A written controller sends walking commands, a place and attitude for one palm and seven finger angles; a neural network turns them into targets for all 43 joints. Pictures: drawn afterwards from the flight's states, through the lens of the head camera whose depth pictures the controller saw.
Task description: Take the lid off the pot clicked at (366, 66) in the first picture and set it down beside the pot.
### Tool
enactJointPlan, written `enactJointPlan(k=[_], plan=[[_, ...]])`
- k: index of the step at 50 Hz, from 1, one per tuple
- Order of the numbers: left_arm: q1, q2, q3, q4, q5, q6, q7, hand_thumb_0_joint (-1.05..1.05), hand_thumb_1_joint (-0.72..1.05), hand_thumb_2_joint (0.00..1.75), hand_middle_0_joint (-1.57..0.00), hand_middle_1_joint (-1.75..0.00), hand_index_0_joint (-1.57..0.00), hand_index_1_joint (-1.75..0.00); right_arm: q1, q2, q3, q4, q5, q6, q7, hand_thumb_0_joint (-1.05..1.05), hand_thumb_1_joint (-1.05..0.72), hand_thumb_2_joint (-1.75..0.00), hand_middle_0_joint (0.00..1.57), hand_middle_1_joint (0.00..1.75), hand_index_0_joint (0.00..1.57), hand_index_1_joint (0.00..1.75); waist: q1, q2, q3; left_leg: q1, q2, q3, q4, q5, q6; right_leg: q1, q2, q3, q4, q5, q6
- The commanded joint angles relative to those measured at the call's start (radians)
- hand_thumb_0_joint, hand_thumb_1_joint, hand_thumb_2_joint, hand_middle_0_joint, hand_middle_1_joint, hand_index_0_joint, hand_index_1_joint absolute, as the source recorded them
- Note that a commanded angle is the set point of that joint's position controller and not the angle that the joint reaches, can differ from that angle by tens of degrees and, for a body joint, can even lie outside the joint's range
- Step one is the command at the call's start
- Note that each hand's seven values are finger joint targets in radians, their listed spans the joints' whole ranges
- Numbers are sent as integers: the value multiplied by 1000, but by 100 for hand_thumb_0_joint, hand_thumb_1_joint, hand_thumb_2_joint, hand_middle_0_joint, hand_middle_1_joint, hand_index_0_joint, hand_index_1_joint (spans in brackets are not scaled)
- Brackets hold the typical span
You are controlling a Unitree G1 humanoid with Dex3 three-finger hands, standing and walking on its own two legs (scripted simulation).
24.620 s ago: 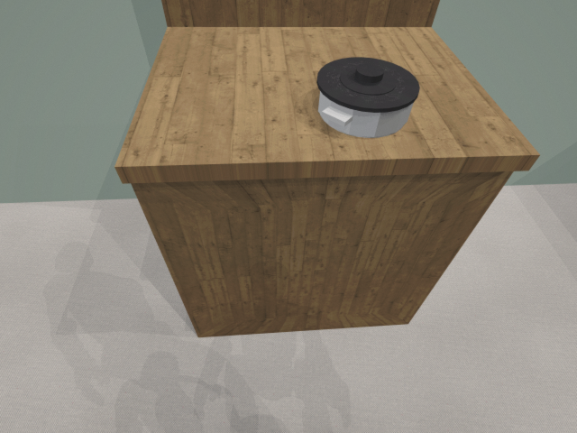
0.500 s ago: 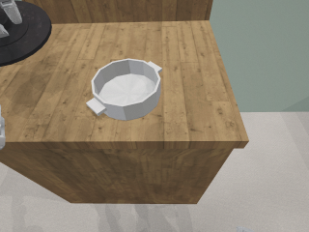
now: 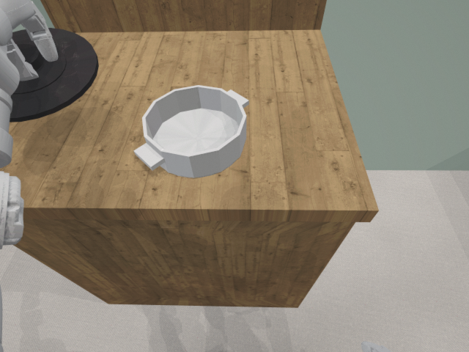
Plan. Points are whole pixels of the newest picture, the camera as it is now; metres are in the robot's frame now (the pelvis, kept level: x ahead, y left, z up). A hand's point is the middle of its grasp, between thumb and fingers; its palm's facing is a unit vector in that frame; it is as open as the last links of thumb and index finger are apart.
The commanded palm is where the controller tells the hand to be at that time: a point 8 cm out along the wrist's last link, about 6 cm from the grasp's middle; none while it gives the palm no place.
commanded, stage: lower the lid onto the table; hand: left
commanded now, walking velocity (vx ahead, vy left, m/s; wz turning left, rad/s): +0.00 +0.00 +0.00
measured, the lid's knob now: (21, 59) +0.49 +0.31 +0.25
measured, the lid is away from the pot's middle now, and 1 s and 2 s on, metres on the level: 0.24 0.25 0.22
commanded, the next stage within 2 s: none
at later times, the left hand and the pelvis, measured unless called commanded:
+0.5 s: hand (35, 79) +0.47 +0.29 +0.23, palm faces -0.27 -0.10 -0.96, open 7.1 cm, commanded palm +0.46 +0.29 +0.29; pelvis -0.01 +0.00 +0.00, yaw -1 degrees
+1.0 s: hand (40, 98) +0.47 +0.30 +0.19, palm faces -0.32 -0.11 -0.94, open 7.0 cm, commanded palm +0.46 +0.30 +0.26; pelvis +0.00 +0.01 +0.00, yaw +0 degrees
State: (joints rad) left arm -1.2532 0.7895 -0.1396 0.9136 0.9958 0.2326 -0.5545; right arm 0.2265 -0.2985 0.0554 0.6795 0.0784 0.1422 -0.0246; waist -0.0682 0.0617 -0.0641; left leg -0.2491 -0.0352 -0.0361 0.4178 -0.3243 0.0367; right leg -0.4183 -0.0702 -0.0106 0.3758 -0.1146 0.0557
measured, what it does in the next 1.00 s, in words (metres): stands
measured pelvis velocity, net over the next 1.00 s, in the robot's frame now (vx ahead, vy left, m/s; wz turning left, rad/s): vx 0.00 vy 0.01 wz -0.01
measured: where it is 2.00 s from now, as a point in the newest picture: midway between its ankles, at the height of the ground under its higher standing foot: outside the picture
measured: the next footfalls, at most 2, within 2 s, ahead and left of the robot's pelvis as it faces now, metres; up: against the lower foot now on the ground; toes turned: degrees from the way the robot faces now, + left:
none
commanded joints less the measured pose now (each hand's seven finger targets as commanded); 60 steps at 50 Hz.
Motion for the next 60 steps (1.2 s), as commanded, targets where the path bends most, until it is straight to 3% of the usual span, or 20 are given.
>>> enactJointPlan(k=[1, 7, 10, 14, 16, 17, 19, 23, 25, 27, 32, 38, 41, 45, 48, 51, 54, 55, 56, 60], plan=[[-561, 242, 49, -130, 21, -11, 56, 0, 49, 115, -76, -97, -97, -103, -1, -133, -47, -84, 2, -30, -11, 0, -90, -90, 20, 30, 20, 30, -24, 19, -370, 34, 0, 26, -5, 591, -1, 293, 72, -53, 43, 243, -87], [-610, 272, 76, -199, 18, -35, 73, 0, 49, 115, -76, -97, -97, -103, 4, -130, -51, -83, -3, -42, -12, 0, -90, -90, 20, 30, 20, 30, -15, 70, -459, 68, -7, 13, 0, 630, -5, 332, 74, -44, 50, 271, -91], [-573, 308, 105, -150, 26, -46, 78, 0, 49, 115, -76, -97, -97, -103, 17, -132, -48, -78, -7, -40, -14, 0, -90, -90, 20, 30, 20, 30, -11, 38, -445, 34, -6, 18, -3, 613, -5, 352, 74, -44, 54, 278, -88], [-516, 251, 50, -57, 14, -58, 77, 0, 49, 115, -76, -97, -97, -103, 5, -145, -50, -78, 3, -24, -16, 0, -90, -90, 20, 30, 20, 30, -21, 15, -354, -6, -3, 31, -13, 536, -3, 304, 72, -52, 45, 238, -89], [-570, 290, 78, -72, 25, -71, 83, 0, 49, 115, -76, -97, -97, -103, 7, -139, -50, -77, 0, -24, -21, 0, -90, -90, 20, 30, 20, 30, -20, 2, -391, -8, -2, 30, -14, 526, 2, 328, 70, -46, 53, 241, -86], [-611, 296, 81, -152, 18, -80, 86, 0, 49, 115, -76, -97, -97, -103, 7, -135, -52, -87, 0, -29, -18, 0, -90, -90, 20, 30, 20, 30, -15, 41, -452, 26, -5, 23, -11, 570, 1, 349, 71, -38, 56, 265, -86], [-560, 306, 95, -155, 13, -83, 92, 0, 49, 115, -76, -97, -97, -103, 3, -142, -57, -92, -4, -35, -17, 0, -90, -90, 20, 30, 20, 30, -10, 80, -477, 55, -6, 17, 12, 643, -2, 345, 74, -39, 60, 296, -90], [-501, 301, 88, 6, 18, -89, 84, 0, 49, 115, -76, -97, -97, -103, 28, -142, -51, -68, 1, -19, -26, 0, -90, -90, 20, 30, 20, 30, -25, -37, -359, -43, -5, 42, -12, 486, 8, 333, 72, -46, 51, 252, -79], [-518, 338, 109, -32, 22, -102, 91, 0, 49, 115, -76, -97, -97, -103, 24, -143, -52, -76, -1, -15, -27, 0, -90, -90, 20, 30, 20, 30, -16, -15, -401, -39, -6, 41, -9, 503, 7, 355, 70, -39, 60, 263, -80], [-586, 316, 92, -106, 15, -114, 95, 0, 49, 115, -76, -97, -97, -103, 19, -137, -57, -82, 0, -20, -27, 0, -90, -90, 20, 30, 20, 30, -20, 47, -456, 10, -7, 29, 2, 579, 7, 355, 71, -36, 64, 295, -83], [-532, 341, 131, -124, 8, -121, 100, 0, 49, 115, -76, -97, -97, -103, 35, -137, -63, -76, -6, -33, -23, 0, -90, -90, 20, 30, 20, 30, -16, 86, -500, 62, -7, 17, 29, 683, 2, 351, 78, -33, 68, 334, -83], [-437, 296, 90, -16, -10, -127, 89, 0, 49, 115, -76, -97, -97, -103, 36, -150, -59, -63, 5, -5, -23, 0, -90, -90, 20, 30, 20, 30, -30, -8, -352, -36, -2, 42, 7, 544, 8, 310, 77, -49, 56, 291, -79], [-584, 283, 80, -194, -10, -143, 104, 0, 49, 115, -76, -97, -97, -103, 26, -138, -67, -80, -1, -24, -19, 0, -90, -90, 20, 30, 20, 30, -33, 142, -490, 100, -6, 7, 36, 725, -9, 297, 85, -42, 64, 325, -88], [-479, 351, 154, -144, -6, -142, 104, 0, 49, 115, -76, -97, -97, -103, 44, -140, -63, -71, -9, -26, -18, 0, -90, -90, 20, 30, 20, 30, -19, 93, -495, 85, -5, 0, 47, 754, -14, 320, 87, -42, 70, 338, -83], [-388, 279, 108, -66, -19, -144, 96, 0, 49, 115, -76, -97, -97, -103, 32, -141, -62, -73, -4, -14, -17, 0, -90, -90, 20, 30, 20, 30, -18, 22, -415, 13, -3, 18, 35, 675, -1, 315, 82, -49, 73, 327, -81], [-422, 243, 74, -52, -18, -145, 98, 0, 49, 115, -76, -97, -97, -103, 28, -143, -64, -69, -1, -3, -16, 0, -90, -90, 20, 30, 20, 30, -32, 33, -375, 12, -1, 19, 34, 650, -6, 270, 85, -54, 70, 292, -84], [-462, 269, 94, -139, -25, -153, 107, 0, 49, 115, -76, -97, -97, -103, 24, -149, -70, -77, -5, -5, -12, 0, -90, -90, 20, 30, 20, 30, -25, 101, -435, 67, -4, 5, 46, 723, -18, 269, 89, -52, 74, 312, -92], [-483, 332, 150, -203, -18, -162, 112, 0, 49, 115, -76, -97, -97, -103, 33, -140, -69, -84, -11, -13, -11, 0, -90, -90, 20, 30, 20, 30, -14, 96, -511, 98, -3, -7, 50, 776, -20, 312, 88, -44, 82, 342, -86], [-485, 316, 141, -223, -18, -166, 111, 0, 49, 115, -76, -97, -97, -103, 19, -138, -69, -90, -12, -19, -12, 0, -90, -90, 20, 30, 20, 30, -14, 128, -529, 121, -5, -12, 60, 827, -21, 306, 88, -43, 87, 357, -87], [-381, 288, 138, -154, -31, -165, 105, 0, 49, 115, -76, -97, -97, -103, 33, -136, -68, -79, -12, -11, -9, 0, -90, -90, 20, 30, 20, 30, -14, 55, -457, 65, 0, -2, 54, 787, -20, 306, 86, -50, 82, 347, -80]])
